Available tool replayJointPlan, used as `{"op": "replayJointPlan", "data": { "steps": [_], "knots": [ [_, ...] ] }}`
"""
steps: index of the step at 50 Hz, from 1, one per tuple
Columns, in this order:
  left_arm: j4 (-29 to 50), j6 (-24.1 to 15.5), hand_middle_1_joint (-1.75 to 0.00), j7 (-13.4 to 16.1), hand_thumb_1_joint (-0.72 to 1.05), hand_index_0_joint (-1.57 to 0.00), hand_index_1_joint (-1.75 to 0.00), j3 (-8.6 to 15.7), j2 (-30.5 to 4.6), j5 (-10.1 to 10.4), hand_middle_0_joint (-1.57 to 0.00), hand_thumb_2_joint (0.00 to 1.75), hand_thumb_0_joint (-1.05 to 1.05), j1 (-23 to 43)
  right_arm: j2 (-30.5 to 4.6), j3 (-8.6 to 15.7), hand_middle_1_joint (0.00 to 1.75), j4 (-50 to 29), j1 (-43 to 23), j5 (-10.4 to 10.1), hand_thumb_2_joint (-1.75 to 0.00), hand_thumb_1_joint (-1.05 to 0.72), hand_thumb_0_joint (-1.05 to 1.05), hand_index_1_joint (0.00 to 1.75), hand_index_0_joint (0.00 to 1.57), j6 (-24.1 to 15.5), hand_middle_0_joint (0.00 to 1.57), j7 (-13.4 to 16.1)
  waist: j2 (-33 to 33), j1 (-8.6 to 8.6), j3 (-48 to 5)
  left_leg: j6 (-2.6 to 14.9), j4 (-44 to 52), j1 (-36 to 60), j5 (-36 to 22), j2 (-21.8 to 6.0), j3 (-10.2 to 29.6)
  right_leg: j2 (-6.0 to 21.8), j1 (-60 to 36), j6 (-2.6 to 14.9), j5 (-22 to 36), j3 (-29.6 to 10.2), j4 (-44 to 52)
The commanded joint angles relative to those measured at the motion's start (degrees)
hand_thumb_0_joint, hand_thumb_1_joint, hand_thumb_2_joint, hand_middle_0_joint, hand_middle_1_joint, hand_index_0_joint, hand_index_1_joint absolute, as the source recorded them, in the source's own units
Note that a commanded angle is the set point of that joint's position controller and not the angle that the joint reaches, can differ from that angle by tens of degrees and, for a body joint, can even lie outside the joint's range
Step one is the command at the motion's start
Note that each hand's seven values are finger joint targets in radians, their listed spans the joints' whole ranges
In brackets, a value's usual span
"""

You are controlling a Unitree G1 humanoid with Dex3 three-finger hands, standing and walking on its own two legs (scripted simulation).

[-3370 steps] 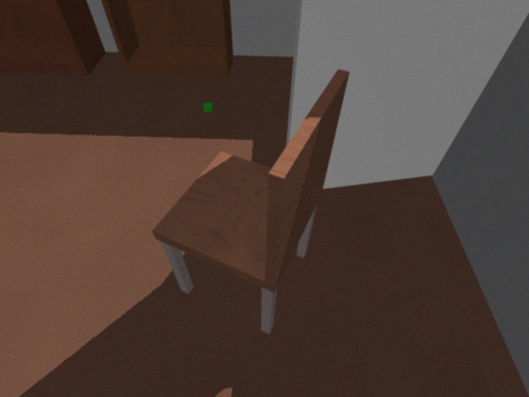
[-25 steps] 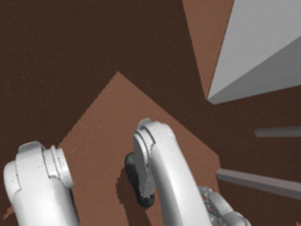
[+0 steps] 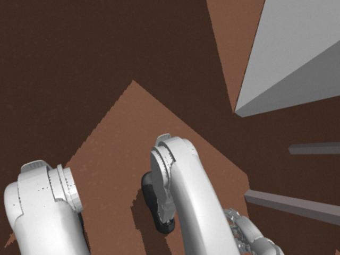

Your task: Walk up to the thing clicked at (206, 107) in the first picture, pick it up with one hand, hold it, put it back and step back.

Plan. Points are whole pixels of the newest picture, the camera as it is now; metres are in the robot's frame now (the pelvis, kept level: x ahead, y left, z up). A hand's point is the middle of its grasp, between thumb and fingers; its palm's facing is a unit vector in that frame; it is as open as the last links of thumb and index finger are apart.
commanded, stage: rise first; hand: left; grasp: from above
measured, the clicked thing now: out of the picture +0.49 +0.39 -0.30
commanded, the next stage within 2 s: approach in 0.14 s
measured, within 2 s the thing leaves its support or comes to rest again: neither
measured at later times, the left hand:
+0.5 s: hand out of the picture +0.47 +0.39 -0.19, palm faces -0.44 -0.13 -0.89, open 14.2 cm
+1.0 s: hand out of the picture +0.46 +0.39 -0.19, palm faces -0.54 -0.19 -0.82, open 14.1 cm
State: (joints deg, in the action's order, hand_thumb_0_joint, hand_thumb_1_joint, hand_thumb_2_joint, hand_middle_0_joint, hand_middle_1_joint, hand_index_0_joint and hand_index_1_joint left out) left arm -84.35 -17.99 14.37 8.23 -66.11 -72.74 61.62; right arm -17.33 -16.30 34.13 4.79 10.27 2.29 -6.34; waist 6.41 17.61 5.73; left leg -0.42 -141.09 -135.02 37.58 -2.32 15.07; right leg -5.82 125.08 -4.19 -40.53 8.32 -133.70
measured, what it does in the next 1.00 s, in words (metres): stands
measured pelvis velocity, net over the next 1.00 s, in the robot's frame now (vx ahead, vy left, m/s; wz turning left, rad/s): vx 0.00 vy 0.00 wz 0.01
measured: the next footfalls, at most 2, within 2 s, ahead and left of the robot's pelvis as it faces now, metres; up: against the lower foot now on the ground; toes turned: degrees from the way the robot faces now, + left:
none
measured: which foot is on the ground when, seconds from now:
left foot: down 0.00-1.00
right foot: down 0.00-1.00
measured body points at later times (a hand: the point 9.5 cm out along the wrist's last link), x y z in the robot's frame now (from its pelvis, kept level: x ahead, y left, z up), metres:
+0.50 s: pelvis +0.00 +0.00 +0.00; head +0.26 +0.14 +0.33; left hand +0.49 +0.39 -0.14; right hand +0.08 -0.26 -0.07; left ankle +0.07 +0.13 -0.29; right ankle +0.11 -0.12 -0.29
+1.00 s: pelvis +0.00 +0.00 +0.00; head +0.27 +0.11 +0.33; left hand +0.48 +0.39 -0.15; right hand +0.06 -0.26 -0.08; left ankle +0.07 +0.13 -0.29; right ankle +0.11 -0.13 -0.29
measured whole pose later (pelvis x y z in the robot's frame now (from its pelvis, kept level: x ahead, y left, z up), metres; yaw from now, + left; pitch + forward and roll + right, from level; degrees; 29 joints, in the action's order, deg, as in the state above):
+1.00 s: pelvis +0.00 +0.00 +0.00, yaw +0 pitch +29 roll -13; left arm -86.9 -14.7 9.4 4.3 -65.0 -67.1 63.8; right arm -18.6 -18.3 32.8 5.9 10.0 2.0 -5.4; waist 6.0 19.3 9.0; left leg -0.5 -140.7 -134.6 37.0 -2.9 14.5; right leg -6.0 125.6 -4.4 -39.5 7.8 -133.8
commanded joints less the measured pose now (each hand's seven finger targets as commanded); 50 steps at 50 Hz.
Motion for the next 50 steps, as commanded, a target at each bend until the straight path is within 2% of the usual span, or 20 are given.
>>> {"op": "replayJointPlan", "data": {
  "steps": [1,4,5,6,9,11,16,17,20,23,24,29,31,34,38,41,44,45,48,50],
  "knots": [
    [9.47,0.01,-0.98,2.62,-0.61,-0.04,-1.01,2.33,-17.73,0.54,-0.07,1.07,0.0,15.16,-17.26,5.55,0.3,0.19,10.73,0.14,-0.9,-0.9,0.0,0.3,0.2,0.15,0.2,0.59,-31.45,-0.18,-39.01,1.49,13.14,35.29,-12.51,-1.57,-6.18,-0.68,-14.47,5.35,15.48,5.42,11.86],
    [8.07,-0.08,-1.0,2.86,-0.61,-0.04,-1.02,1.7,-16.93,0.68,-0.06,1.07,0.0,14.75,-17.23,5.41,0.3,-0.22,10.1,0.22,-0.9,-0.9,0.0,0.3,0.2,-0.05,0.2,0.57,-31.02,0.39,-36.66,1.4,13.17,33.95,-10.23,-1.6,-6.21,-0.73,-13.21,5.55,13.73,5.55,12.11],
    [9.32,-0.19,-0.99,3.06,-0.61,-0.03,-1.02,2.8,-17.7,1.04,-0.06,1.07,0.0,15.55,-18.0,5.77,0.3,-0.34,10.11,0.16,-0.9,-0.9,0.0,0.3,0.2,-0.04,0.2,0.76,-30.56,0.42,-36.97,1.24,13.29,34.1,-9.95,-1.5,-6.02,-0.54,-13.07,5.65,13.3,5.78,12.23],
    [10.04,-0.19,-0.98,3.11,-0.61,-0.03,-1.01,2.71,-18.98,0.39,-0.06,1.07,0.0,16.29,-17.77,5.47,0.3,-0.23,10.12,0.14,-0.9,-0.9,0.0,0.3,0.2,-0.06,0.2,0.83,-32.11,-0.03,-37.86,1.29,13.33,34.52,-10.5,-1.52,-6.24,-0.55,-13.87,5.52,13.95,5.57,12.14],
    [9.59,0.04,-0.99,3.1,-0.61,-0.03,-1.02,2.91,-18.58,0.51,-0.06,1.07,0.0,15.23,-17.54,5.52,0.3,-0.54,10.1,0.14,-0.9,-0.9,0.0,0.3,0.2,0.02,0.2,0.75,-31.43,-0.06,-39.47,1.57,13.03,34.71,-11.04,-1.55,-6.37,-0.69,-14.49,5.33,14.53,5.49,12.02],
    [7.57,0.53,-0.99,2.85,-0.61,-0.03,-1.02,1.82,-16.6,0.75,-0.06,1.07,0.0,14.06,-17.15,5.74,0.3,-0.01,10.29,0.14,-0.9,-0.9,0.0,0.3,0.2,-0.18,0.2,0.73,-30.61,0.03,-37.5,1.63,13.17,33.91,-10.37,-1.59,-6.3,-0.78,-13.34,5.33,14.05,5.48,12.21],
    [6.86,0.38,-1.07,1.9,-0.59,-0.06,-1.07,-1.94,-12.03,1.18,-0.06,1.0,0.0,16.22,-17.29,5.82,0.3,0.57,10.83,0.13,-0.9,-0.9,0.0,0.3,0.2,-0.49,0.2,0.63,-29.84,2.49,-34.2,1.3,13.77,32.91,-8.97,-1.68,-5.19,-0.58,-11.15,5.5,13.38,6.11,11.84],
    [6.82,0.13,-1.07,1.68,-0.58,-0.06,-1.07,-2.83,-10.48,1.01,-0.06,1.0,0.0,16.83,-17.4,6.0,0.3,0.72,11.5,0.36,-0.9,-0.9,0.0,0.3,0.2,-0.61,0.2,0.64,-28.27,3.56,-34.38,1.33,13.45,33.07,-8.4,-1.77,-4.77,-0.54,-10.86,5.39,13.04,6.48,11.98],
    [9.52,-0.64,-1.07,2.59,-0.58,-0.07,-1.07,-4.01,-9.73,1.39,-0.06,0.99,0.0,19.76,-17.56,5.52,0.3,0.91,11.63,0.4,-0.9,-0.9,0.0,0.3,0.2,-1.09,0.2,0.75,-30.94,3.84,-36.04,1.08,13.31,35.29,-10.11,-1.8,-4.82,-0.39,-12.01,5.25,14.88,6.35,11.75],
    [10.2,-0.63,-1.08,4.63,-0.57,-0.07,-1.07,-2.32,-12.53,0.62,-0.06,0.99,0.0,21.86,-18.17,5.42,0.3,0.62,11.72,0.58,-0.9,-0.9,0.0,0.3,0.2,-1.38,0.2,0.87,-33.54,3.34,-38.45,0.68,13.08,37.34,-12.07,-1.81,-4.72,-0.38,-12.38,5.49,16.17,6.61,11.09],
    [11.55,-0.45,-1.07,5.35,-0.57,-0.07,-1.06,-1.86,-13.3,0.13,-0.07,0.99,0.0,23.17,-17.67,5.11,0.3,0.81,11.75,0.76,-0.9,-0.9,0.0,0.3,0.2,-1.36,0.2,0.84,-34.63,3.05,-41.33,0.85,13.05,38.82,-13.14,-1.92,-5.01,-0.55,-13.81,5.19,17.26,6.48,10.99],
    [7.85,3.43,-1.06,8.85,-0.58,-0.06,-1.05,0.65,-16.3,-1.55,-0.06,0.99,0.0,23.17,-17.69,4.84,0.3,-0.16,11.61,0.64,-0.9,-0.9,0.0,0.3,0.2,-1.75,0.2,0.55,-37.84,2.01,-41.18,0.79,13.27,37.93,-15.0,-1.81,-6.63,-0.66,-13.77,5.54,18.84,5.8,11.05],
    [7.83,5.67,-1.05,8.77,-0.58,-0.06,-1.05,0.71,-16.69,-1.8,-0.06,0.99,0.0,22.43,-17.67,5.08,0.3,-1.1,10.81,0.27,-0.9,-0.9,0.0,0.3,0.2,-1.74,0.2,0.42,-38.26,1.04,-42.06,0.91,13.22,38.13,-15.4,-1.77,-7.03,-0.67,-13.24,5.74,18.83,5.4,11.03],
    [6.14,8.86,-1.06,7.5,-0.57,-0.07,-1.05,0.58,-16.12,-0.05,-0.06,0.97,0.0,19.88,-17.39,5.1,0.3,-1.51,10.96,-0.21,-0.9,-0.9,0.0,0.3,0.2,-1.36,0.2,0.27,-34.88,0.62,-43.34,1.84,12.45,34.15,-15.17,-1.46,-8.01,-0.97,-16.39,5.25,19.64,4.33,12.38],
    [1.9,10.95,-1.07,2.39,-0.57,-0.07,-1.06,-2.64,-11.39,3.79,-0.06,0.97,0.0,14.95,-17.04,5.27,0.3,-1.77,11.62,-1.1,-0.89,-0.9,0.0,0.3,0.2,-1.01,0.2,0.37,-25.56,2.55,-35.67,2.76,13.23,25.08,-8.93,-1.17,-7.69,-1.03,-17.18,4.9,14.98,4.08,14.09],
    [2.23,10.43,-1.09,-1.94,-0.56,-0.08,-1.07,-4.2,-10.16,5.24,-0.07,0.96,0.0,14.54,-17.07,4.97,0.3,-2.15,11.94,-1.42,-0.9,-0.9,0.0,0.3,0.2,-0.64,0.2,0.77,-20.87,3.35,-34.53,3.07,12.83,22.82,-6.81,-1.25,-7.25,-1.03,-18.36,4.77,12.67,3.67,14.26],
    [3.15,7.4,-1.09,-3.76,-0.54,-0.1,-1.07,-4.42,-10.87,6.65,-0.08,0.94,0.0,14.98,-18.31,4.45,0.3,-2.05,11.92,-1.03,-0.9,-0.9,0.0,0.3,0.2,-0.4,0.2,1.37,-17.53,4.12,-32.76,2.96,11.41,20.68,-5.7,-1.11,-7.02,-0.98,-19.2,4.74,10.86,3.97,15.19],
    [4.29,5.84,-1.08,-3.95,-0.54,-0.1,-1.06,-4.28,-11.08,6.84,-0.08,0.95,0.0,15.85,-18.26,4.0,0.3,-1.54,12.32,-0.77,-0.9,-0.9,0.0,0.3,0.2,-0.38,0.2,1.47,-18.21,4.73,-33.28,2.81,11.47,22.4,-6.31,-1.08,-6.75,-0.93,-20.54,4.58,11.7,4.29,14.82],
    [6.46,0.59,-1.09,-2.94,-0.55,-0.09,-1.06,-2.45,-13.29,6.49,-0.07,0.94,0.0,16.47,-18.37,3.65,0.3,-1.25,11.96,0.15,-0.9,-0.9,0.0,0.3,0.2,-0.22,0.2,1.94,-22.46,3.4,-34.41,1.93,11.13,27.64,-8.01,-1.19,-6.04,-0.91,-19.3,5.12,12.0,5.08,14.02],
    [9.11,-2.27,-1.04,-0.87,-0.6,-0.06,-1.04,-0.04,-16.45,4.82,-0.06,1.0,0.0,17.1,-19.28,3.02,0.3,-1.21,11.28,0.82,-0.9,-0.9,0.0,0.3,0.2,0.17,0.2,2.16,-27.37,2.36,-36.78,1.24,11.29,33.15,-10.97,-1.36,-5.45,-0.81,-18.33,5.52,13.68,5.78,13.05]
  ]
}}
